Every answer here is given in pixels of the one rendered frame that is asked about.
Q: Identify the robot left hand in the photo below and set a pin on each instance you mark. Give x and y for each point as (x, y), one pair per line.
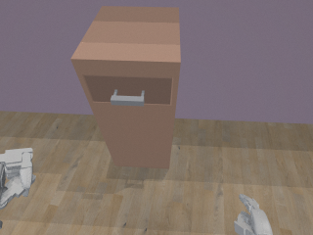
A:
(17, 166)

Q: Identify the handle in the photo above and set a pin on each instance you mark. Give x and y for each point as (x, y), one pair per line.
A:
(119, 100)

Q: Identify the robot right hand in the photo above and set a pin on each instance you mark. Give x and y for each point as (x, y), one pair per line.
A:
(254, 223)

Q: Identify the cabinet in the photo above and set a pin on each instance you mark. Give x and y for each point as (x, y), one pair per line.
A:
(133, 41)

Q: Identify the drawer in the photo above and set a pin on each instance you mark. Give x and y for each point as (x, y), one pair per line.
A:
(157, 89)

